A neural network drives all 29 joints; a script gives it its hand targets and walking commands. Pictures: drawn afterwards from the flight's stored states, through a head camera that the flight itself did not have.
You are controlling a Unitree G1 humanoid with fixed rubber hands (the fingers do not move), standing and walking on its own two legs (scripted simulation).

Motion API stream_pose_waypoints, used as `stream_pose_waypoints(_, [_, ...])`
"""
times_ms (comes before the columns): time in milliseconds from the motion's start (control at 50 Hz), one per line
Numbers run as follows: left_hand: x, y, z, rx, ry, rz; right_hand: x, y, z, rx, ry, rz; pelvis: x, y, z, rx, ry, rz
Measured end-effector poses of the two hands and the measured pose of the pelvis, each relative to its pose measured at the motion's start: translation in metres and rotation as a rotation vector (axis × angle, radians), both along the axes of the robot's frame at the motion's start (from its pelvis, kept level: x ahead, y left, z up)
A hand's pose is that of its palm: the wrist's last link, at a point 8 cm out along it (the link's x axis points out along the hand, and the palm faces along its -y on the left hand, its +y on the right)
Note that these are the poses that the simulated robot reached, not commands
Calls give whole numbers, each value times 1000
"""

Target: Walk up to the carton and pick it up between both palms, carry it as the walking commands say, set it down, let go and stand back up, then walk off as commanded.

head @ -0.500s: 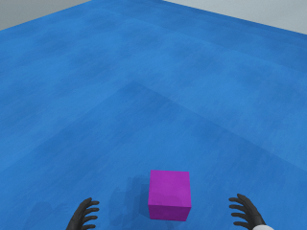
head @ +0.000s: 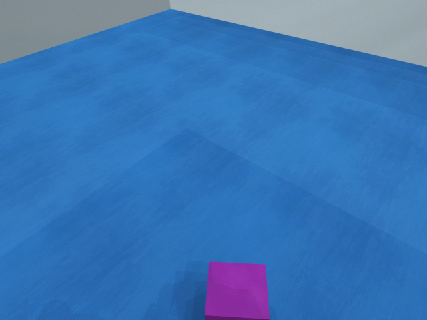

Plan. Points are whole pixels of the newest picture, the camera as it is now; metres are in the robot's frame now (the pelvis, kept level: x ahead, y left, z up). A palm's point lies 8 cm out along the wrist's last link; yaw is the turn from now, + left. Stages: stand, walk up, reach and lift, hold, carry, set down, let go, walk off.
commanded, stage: stand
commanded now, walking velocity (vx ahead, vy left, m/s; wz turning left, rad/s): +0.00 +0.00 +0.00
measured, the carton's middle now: (235, 301) +0.37 -0.04 -0.62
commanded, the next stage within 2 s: walk off in 1.34 s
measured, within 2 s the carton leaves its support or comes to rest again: neither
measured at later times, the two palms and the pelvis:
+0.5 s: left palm out of the picture -0.02 +0.24 -0.13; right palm out of the picture -0.04 -0.24 -0.14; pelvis -0.01 +0.00 +0.00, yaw -1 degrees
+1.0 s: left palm out of the picture -0.07 +0.21 -0.14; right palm out of the picture -0.09 -0.22 -0.14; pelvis -0.03 +0.00 +0.01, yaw -1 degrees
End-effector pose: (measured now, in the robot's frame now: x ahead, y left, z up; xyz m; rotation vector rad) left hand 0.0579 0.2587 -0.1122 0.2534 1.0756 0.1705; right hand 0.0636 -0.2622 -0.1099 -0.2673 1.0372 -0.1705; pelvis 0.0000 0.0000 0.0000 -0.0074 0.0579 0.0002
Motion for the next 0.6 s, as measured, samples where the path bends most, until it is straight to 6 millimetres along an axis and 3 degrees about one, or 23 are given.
stream_pose_waypoints(300, [-47, -11, -16, -19, 194, 42, -60, 7, -20, 26, 221, -53, 0, -2, 1, 4, -36, -6])
stream_pose_waypoints(600, [-96, -29, -23, -58, 333, 68, -115, 26, -27, 68, 371, -79, -12, -3, 5, 3, -68, -10])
